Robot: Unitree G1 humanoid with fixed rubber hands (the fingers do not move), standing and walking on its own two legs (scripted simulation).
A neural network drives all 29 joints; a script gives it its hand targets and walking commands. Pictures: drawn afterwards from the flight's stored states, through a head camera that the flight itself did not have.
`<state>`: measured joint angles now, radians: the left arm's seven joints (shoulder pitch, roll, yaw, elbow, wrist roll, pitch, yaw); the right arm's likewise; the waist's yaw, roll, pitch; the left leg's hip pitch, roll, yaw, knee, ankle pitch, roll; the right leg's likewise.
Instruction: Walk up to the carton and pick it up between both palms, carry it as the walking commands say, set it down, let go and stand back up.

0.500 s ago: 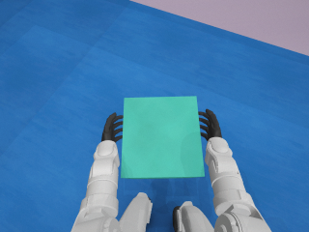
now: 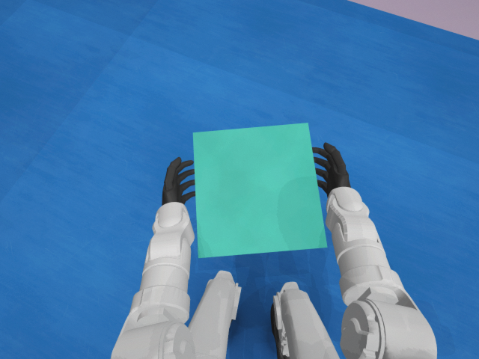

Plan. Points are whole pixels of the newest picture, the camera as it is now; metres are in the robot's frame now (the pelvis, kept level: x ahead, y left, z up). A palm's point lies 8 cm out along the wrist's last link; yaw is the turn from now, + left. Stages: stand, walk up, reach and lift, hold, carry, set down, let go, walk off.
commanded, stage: set down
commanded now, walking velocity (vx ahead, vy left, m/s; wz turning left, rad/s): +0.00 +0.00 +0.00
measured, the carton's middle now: (254, 199) +0.39 +0.03 -0.15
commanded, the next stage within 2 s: none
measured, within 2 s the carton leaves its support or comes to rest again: neither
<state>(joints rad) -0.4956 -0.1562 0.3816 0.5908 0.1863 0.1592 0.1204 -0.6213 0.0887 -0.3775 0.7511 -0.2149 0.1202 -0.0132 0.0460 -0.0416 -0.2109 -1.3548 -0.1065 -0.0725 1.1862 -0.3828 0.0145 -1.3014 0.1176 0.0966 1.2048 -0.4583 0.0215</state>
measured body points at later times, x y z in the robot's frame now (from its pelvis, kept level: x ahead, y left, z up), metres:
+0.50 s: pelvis -0.02 -0.01 -0.07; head +0.20 +0.01 +0.32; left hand +0.38 +0.19 -0.17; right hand +0.43 -0.10 -0.16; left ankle +0.07 +0.10 -0.62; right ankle +0.04 -0.12 -0.62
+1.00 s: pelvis -0.04 -0.01 -0.15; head +0.22 +0.02 +0.21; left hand +0.40 +0.18 -0.26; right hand +0.45 -0.11 -0.25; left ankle +0.07 +0.10 -0.62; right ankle +0.04 -0.12 -0.62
